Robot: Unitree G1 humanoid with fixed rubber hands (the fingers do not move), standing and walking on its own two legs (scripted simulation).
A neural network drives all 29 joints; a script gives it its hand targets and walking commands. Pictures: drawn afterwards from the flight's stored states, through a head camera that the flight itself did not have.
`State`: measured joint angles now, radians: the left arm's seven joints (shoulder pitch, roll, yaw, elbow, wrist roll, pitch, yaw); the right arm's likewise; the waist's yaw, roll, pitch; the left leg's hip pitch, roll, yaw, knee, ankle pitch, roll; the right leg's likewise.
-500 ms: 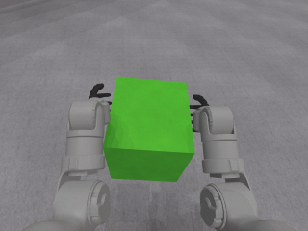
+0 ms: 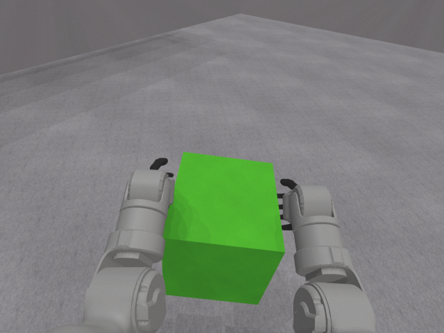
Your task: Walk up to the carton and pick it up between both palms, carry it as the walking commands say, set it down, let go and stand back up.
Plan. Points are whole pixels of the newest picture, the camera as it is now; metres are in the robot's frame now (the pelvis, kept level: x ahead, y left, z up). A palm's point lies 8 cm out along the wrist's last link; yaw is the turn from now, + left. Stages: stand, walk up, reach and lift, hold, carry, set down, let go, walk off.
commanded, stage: carry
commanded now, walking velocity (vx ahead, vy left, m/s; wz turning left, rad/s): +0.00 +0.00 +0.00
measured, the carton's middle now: (219, 226) +0.34 +0.00 +0.02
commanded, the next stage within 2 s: none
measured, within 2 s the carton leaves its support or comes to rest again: neither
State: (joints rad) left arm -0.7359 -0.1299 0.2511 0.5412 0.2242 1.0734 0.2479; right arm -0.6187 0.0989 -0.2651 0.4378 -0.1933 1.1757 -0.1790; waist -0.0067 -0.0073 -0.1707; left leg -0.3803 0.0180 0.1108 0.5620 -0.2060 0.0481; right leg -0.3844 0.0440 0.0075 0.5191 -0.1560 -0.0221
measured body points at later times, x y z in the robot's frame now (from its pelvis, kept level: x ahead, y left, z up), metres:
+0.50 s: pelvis +0.01 +0.00 +0.00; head -0.02 +0.01 +0.45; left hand +0.38 +0.14 +0.11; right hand +0.36 -0.14 +0.09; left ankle +0.06 +0.09 -0.73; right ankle +0.07 -0.11 -0.73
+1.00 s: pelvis +0.01 -0.01 +0.00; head -0.01 +0.00 +0.44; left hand +0.36 +0.13 +0.10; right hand +0.35 -0.14 +0.09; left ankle +0.06 +0.09 -0.73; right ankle +0.07 -0.11 -0.73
